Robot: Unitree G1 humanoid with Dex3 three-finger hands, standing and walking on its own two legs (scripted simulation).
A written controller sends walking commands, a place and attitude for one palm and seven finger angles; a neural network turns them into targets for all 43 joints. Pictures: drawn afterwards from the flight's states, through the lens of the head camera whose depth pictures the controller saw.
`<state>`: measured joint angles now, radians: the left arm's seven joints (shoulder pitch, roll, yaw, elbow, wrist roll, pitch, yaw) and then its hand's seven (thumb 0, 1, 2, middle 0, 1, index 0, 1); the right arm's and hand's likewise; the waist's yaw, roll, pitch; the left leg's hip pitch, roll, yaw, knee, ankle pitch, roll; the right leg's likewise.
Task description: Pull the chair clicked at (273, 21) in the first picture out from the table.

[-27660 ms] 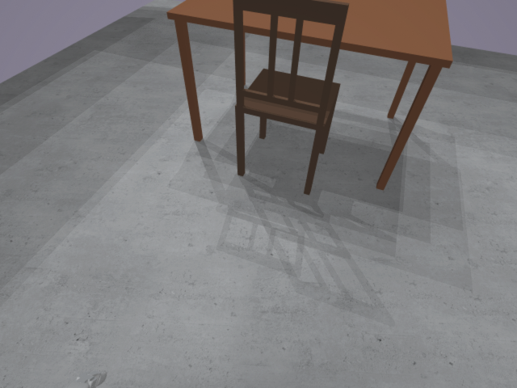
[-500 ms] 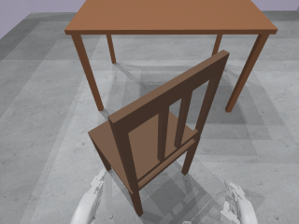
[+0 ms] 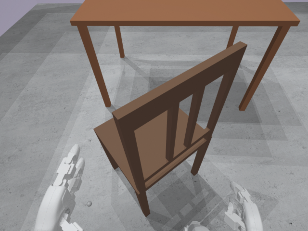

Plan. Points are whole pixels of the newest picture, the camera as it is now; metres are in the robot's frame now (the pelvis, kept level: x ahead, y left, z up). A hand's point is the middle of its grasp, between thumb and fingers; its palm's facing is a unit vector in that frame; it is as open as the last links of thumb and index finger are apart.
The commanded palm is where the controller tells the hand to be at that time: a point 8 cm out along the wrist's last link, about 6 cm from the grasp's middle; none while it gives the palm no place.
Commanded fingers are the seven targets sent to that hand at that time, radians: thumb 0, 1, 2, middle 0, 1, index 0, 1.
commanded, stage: draw the hand back to the body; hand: left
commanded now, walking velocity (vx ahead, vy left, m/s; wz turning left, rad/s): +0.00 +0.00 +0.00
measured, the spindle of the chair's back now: (171, 135) +0.40 -0.02 -0.02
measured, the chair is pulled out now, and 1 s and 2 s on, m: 0.54 0.54 0.54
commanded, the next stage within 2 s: step back with the hand held close in 1.16 s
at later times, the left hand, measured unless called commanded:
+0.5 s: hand (24, 170) +0.20 +0.24 +0.17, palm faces +0.36 -0.84 -0.40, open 13.4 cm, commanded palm +0.15 +0.28 +0.19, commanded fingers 0.00 0.43 0.67 -0.14 -0.20 -0.14 -0.20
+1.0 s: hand out of the picture +0.22 +0.27 +0.22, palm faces +0.46 -0.79 -0.40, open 7.7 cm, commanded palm +0.17 +0.31 +0.23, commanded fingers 0.00 0.90 0.90 -0.20 -0.30 -0.20 -0.30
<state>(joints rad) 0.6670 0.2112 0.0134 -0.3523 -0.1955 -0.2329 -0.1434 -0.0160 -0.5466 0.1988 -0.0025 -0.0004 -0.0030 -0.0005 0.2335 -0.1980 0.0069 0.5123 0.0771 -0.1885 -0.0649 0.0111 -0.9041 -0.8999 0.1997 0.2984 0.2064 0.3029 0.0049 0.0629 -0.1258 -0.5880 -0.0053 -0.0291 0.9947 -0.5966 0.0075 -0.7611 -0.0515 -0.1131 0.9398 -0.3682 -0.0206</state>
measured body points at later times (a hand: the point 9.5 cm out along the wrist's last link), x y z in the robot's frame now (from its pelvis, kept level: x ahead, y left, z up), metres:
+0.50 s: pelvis +0.03 +0.01 +0.05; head +0.01 -0.02 +0.50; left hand +0.18 +0.28 +0.19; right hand +0.21 -0.21 -0.03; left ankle -0.06 +0.11 -0.68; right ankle +0.06 -0.11 -0.68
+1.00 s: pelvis +0.02 +0.01 +0.06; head +0.01 -0.02 +0.51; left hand +0.19 +0.31 +0.24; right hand +0.19 -0.22 -0.03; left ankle -0.06 +0.11 -0.68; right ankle +0.06 -0.11 -0.68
